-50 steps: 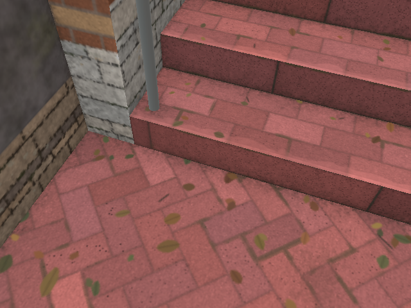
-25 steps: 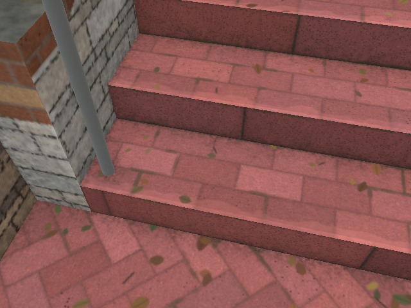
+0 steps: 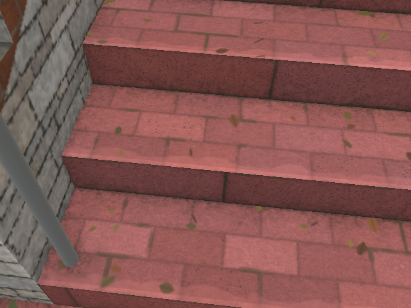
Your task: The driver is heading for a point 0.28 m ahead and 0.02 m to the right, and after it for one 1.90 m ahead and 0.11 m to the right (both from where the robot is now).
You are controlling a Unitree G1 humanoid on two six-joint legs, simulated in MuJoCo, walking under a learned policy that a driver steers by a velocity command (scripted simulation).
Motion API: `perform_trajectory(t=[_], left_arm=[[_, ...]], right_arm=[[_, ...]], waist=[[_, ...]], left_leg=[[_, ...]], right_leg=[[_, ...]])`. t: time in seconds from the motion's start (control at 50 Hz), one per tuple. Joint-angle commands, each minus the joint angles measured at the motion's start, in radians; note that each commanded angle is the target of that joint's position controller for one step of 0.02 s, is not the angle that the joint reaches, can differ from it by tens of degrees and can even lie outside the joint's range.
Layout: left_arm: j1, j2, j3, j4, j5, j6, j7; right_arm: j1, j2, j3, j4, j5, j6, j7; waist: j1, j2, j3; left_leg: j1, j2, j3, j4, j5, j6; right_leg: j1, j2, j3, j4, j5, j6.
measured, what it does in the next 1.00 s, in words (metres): walks ahead: right foot, then left foot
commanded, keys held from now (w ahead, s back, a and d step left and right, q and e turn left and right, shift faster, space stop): w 0.08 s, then no key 0.92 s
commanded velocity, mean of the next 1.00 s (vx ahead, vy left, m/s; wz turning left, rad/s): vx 0.16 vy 0.00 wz -0.03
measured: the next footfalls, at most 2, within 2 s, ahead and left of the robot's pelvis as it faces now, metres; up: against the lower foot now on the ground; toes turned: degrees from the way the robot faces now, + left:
right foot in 0.32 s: +0.25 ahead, -0.10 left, +0.00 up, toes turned -1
left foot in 0.56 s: +0.18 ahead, +0.12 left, +0.00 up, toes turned +1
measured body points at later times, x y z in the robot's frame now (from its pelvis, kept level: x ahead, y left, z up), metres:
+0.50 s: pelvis +0.15 -0.01 +0.00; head +0.16 -0.03 +0.45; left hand +0.24 +0.20 -0.14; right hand +0.17 -0.24 -0.16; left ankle +0.11 +0.11 -0.71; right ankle +0.21 -0.09 -0.74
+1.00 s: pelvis +0.17 +0.02 +0.01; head +0.17 +0.02 +0.46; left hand +0.18 +0.25 -0.15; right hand +0.15 -0.19 -0.15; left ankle +0.14 +0.11 -0.74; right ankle +0.21 -0.10 -0.74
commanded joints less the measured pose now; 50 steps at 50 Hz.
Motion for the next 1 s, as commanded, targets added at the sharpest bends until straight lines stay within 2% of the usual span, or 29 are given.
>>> perform_trajectory(t=[0.02, 0.08, 0.12, 0.16, 0.2, 0.22, 0.26, 0.28, 0.3, 0.32, 0.34, 0.36, 0.38, 0.4, 0.44, 0.46, 0.48, 0.52, 0.54, 0.56, 0.58, 0.6, 0.62, 0.66, 0.68, 0.7, 0.76, 0.92, 1.0], left_arm=[[-0.019, 0.071, 0.006, -0.058, 0.025, 0.001, -0.018], [-0.037, 0.043, -0.006, -0.055, 0.034, 0.016, -0.027], [-0.119, 0.026, -0.014, -0.084, 0.034, 0.016, -0.024], [-0.172, -0.002, -0.031, -0.094, 0.024, 0.007, -0.019], [-0.219, -0.003, -0.04, -0.092, 0.014, 0.007, -0.01], [-0.162, -0.016, -0.045, -0.059, 0.006, 0.012, 0.001], [-0.167, 0.008, -0.044, -0.046, 0.007, 0.01, 0.014], [-0.151, 0.01, -0.045, -0.033, 0.019, 0.004, 0.017], [-0.116, 0.01, -0.044, -0.014, 0.024, -0.003, 0.022], [-0.07, 0.029, -0.041, 0.007, 0.034, -0.014, 0.028], [0.017, 0.072, -0.037, 0.027, 0.044, -0.027, 0.03], [0.041, 0.08, -0.036, 0.048, 0.027, -0.018, 0.032], [0.003, 0.025, -0.047, 0.032, 0.0, -0.009, 0.023], [-0.056, 0.011, -0.051, 0.025, -0.012, -0.003, 0.022], [-0.164, -0.022, -0.069, 0.004, 0.005, 0.02, 0.041], [-0.179, -0.013, -0.069, 0.008, 0.01, 0.025, 0.048], [-0.169, -0.005, -0.067, 0.015, 0.01, 0.028, 0.048], [-0.159, 0.003, -0.062, 0.023, -0.006, 0.037, 0.049], [-0.15, 0.006, -0.057, 0.026, -0.014, 0.04, 0.048], [-0.153, -0.002, -0.053, 0.022, -0.016, 0.038, 0.042], [-0.135, -0.004, -0.049, 0.027, -0.017, 0.041, 0.036], [-0.11, -0.01, -0.044, 0.04, -0.018, 0.053, 0.033], [-0.105, -0.011, -0.043, 0.055, -0.01, 0.058, 0.034], [-0.066, -0.022, -0.042, 0.079, -0.002, 0.056, 0.032], [-0.057, -0.021, -0.041, 0.088, -0.003, 0.053, 0.03], [-0.056, -0.025, -0.041, 0.094, -0.005, 0.05, 0.029], [-0.072, -0.023, -0.039, 0.106, -0.015, 0.051, 0.035], [-0.044, -0.02, -0.04, 0.149, -0.016, 0.061, 0.044], [-0.046, -0.02, -0.039, 0.16, -0.018, 0.071, 0.045]], right_arm=[[0.118, -0.083, -0.023, 0.014, 0.012, -0.015, -0.005], [0.158, -0.092, -0.025, 0.051, 0.024, -0.037, 0.004], [0.165, -0.094, -0.024, 0.07, 0.023, -0.042, 0.005], [0.162, -0.087, -0.016, 0.084, 0.027, -0.038, 0.003], [0.194, -0.101, -0.017, 0.101, 0.028, -0.036, 0.001], [0.233, -0.088, -0.015, 0.122, 0.023, -0.033, -0.003], [0.227, -0.075, -0.01, 0.131, 0.027, -0.026, -0.008], [0.217, -0.061, -0.005, 0.136, 0.035, -0.022, -0.011], [0.193, -0.067, -0.003, 0.134, 0.048, -0.017, -0.013], [0.2, -0.068, -0.002, 0.134, 0.049, -0.015, -0.015], [0.223, -0.047, 0.007, 0.125, 0.056, -0.013, -0.019], [0.366, 0.023, 0.023, 0.151, 0.08, 0.008, -0.02], [0.374, -0.016, 0.014, 0.186, 0.065, 0.046, -0.029], [0.347, -0.018, 0.011, 0.187, 0.041, 0.07, -0.029], [0.305, -0.001, 0.01, 0.198, 0.015, 0.104, -0.032], [0.308, 0.014, 0.015, 0.206, 0.006, 0.12, -0.033], [0.31, 0.032, 0.02, 0.217, 0.006, 0.128, -0.035], [0.32, 0.045, 0.027, 0.243, 0.019, 0.129, -0.047], [0.307, 0.039, 0.029, 0.248, 0.02, 0.126, -0.049], [0.277, 0.018, 0.029, 0.244, 0.012, 0.119, -0.048], [0.257, 0.005, 0.031, 0.233, 0.007, 0.111, -0.045], [0.233, -0.001, 0.033, 0.239, 0.007, 0.103, -0.039], [0.224, 0.017, 0.037, 0.244, 0.011, 0.092, -0.036], [0.233, 0.029, 0.041, 0.258, 0.02, 0.073, -0.038], [0.24, 0.046, 0.047, 0.26, 0.023, 0.069, -0.044], [0.243, 0.041, 0.047, 0.261, 0.025, 0.066, -0.046], [0.249, 0.034, 0.048, 0.264, 0.017, 0.063, -0.05], [0.279, 0.048, 0.056, 0.273, 0.017, 0.059, -0.06], [0.287, 0.057, 0.062, 0.277, 0.015, 0.058, -0.076]], waist=[[-0.037, 0.085, -0.042], [-0.024, 0.099, -0.058], [-0.023, 0.091, -0.039], [-0.025, 0.119, -0.052], [-0.049, 0.154, -0.079], [-0.046, 0.19, -0.118], [-0.04, 0.156, -0.1], [-0.026, 0.138, -0.093], [0.002, 0.106, -0.087], [0.018, 0.068, -0.096], [0.033, -0.011, -0.155], [-0.023, -0.181, -0.278], [-0.027, -0.122, -0.278], [-0.05, -0.099, -0.176], [-0.095, -0.084, -0.055], [-0.11, -0.105, -0.035], [-0.108, -0.108, -0.035], [-0.11, -0.085, -0.052], [-0.106, -0.069, -0.041], [-0.088, -0.047, -0.034], [-0.07, -0.044, -0.02], [-0.043, 0.016, 0.068], [-0.045, 0.038, 0.093], [-0.034, 0.071, 0.053], [-0.036, 0.06, 0.025], [-0.036, 0.052, 0.013], [-0.045, 0.033, 0.016], [-0.04, 0.034, 0.034], [-0.036, 0.035, 0.04]], left_leg=[[0.242, 0.274, -0.329, -0.289, 0.054, 0.133], [0.234, 0.247, -0.232, -0.296, 0.272, 0.14], [0.201, 0.223, -0.134, -0.267, 0.596, 0.132], [0.164, 0.173, -0.043, -0.229, 0.78, 0.1], [0.188, 0.167, -0.033, -0.201, 0.803, 0.078], [0.205, 0.181, -0.033, -0.174, 0.788, 0.085], [0.191, 0.2, -0.066, -0.139, 0.718, 0.082], [0.187, 0.213, -0.087, -0.108, 0.69, 0.081], [0.175, 0.199, -0.085, -0.042, 0.667, 0.064], [0.146, 0.165, -0.082, 0.042, 0.595, 0.035], [0.038, 0.127, -0.054, 0.194, 0.324, 0.002], [0.014, 0.04, -0.03, 0.369, -0.27, -0.026], [0.03, 0.043, -0.064, 0.436, -0.493, -0.033], [0.034, 0.046, -0.07, 0.451, -0.51, -0.045], [0.114, 0.064, -0.061, 0.373, -0.456, -0.072], [0.162, 0.061, -0.045, 0.314, -0.397, -0.081], [0.18, 0.053, -0.03, 0.237, -0.346, -0.086], [0.235, 0.042, -0.007, 0.065, -0.186, -0.089], [0.25, 0.051, -0.02, -0.021, -0.091, -0.086], [0.258, 0.084, -0.055, -0.056, -0.043, -0.084], [0.248, 0.123, -0.097, -0.095, -0.076, -0.079], [0.093, 0.123, -0.104, -0.108, -0.203, -0.065], [0.046, 0.126, -0.11, -0.133, -0.206, -0.057], [0.064, 0.134, -0.112, -0.149, -0.133, -0.052], [0.091, 0.139, -0.113, -0.151, -0.106, -0.05], [0.106, 0.14, -0.114, -0.15, -0.085, -0.047], [0.121, 0.141, -0.112, -0.16, -0.071, -0.045], [0.114, 0.145, -0.108, -0.177, -0.04, -0.039], [0.12, 0.149, -0.11, -0.189, -0.023, -0.027]], right_leg=[[-0.261, -0.112, 0.018, 0.043, 0.064, 0.017], [-0.268, -0.114, -0.021, 0.017, 0.1, 0.037], [-0.264, -0.112, -0.062, -0.083, 0.136, 0.065], [-0.172, -0.088, -0.1, -0.275, 0.181, 0.083], [-0.11, -0.062, -0.119, -0.402, 0.243, 0.083], [-0.061, -0.056, -0.122, -0.393, 0.261, 0.079], [-0.021, -0.061, -0.104, -0.447, 0.279, 0.062], [0.011, -0.062, -0.1, -0.491, 0.285, 0.046], [0.078, -0.053, -0.106, -0.587, 0.333, 0.032], [0.171, -0.081, -0.07, -0.679, 0.454, 0.024], [0.35, -0.235, 0.059, -0.639, 0.94, -0.002], [0.42, -0.443, 0.223, -0.598, 1.341, -0.174], [0.32, -0.465, 0.259, -0.634, 1.194, -0.235], [0.194, -0.421, 0.221, -0.688, 0.987, -0.217], [-0.021, -0.327, 0.131, -0.758, 0.658, -0.14], [-0.084, -0.283, 0.089, -0.768, 0.566, -0.104], [-0.083, -0.252, 0.072, -0.768, 0.478, -0.078], [-0.061, -0.229, 0.078, -0.763, 0.324, -0.044], [-0.06, -0.218, 0.089, -0.766, 0.211, -0.017], [-0.069, -0.21, 0.109, -0.774, 0.073, 0.012], [-0.082, -0.196, 0.117, -0.792, -0.049, 0.03], [-0.042, -0.159, 0.07, -0.823, -0.038, 0.041], [0.019, -0.159, 0.06, -0.785, 0.043, 0.041], [0.095, -0.166, 0.05, -0.737, 0.191, 0.03], [0.111, -0.166, 0.045, -0.729, 0.235, 0.03], [0.119, -0.167, 0.043, -0.725, 0.257, 0.03], [0.111, -0.166, 0.035, -0.73, 0.268, 0.041], [0.132, -0.168, 0.032, -0.737, 0.286, 0.044], [0.129, -0.173, 0.03, -0.745, 0.286, 0.051]])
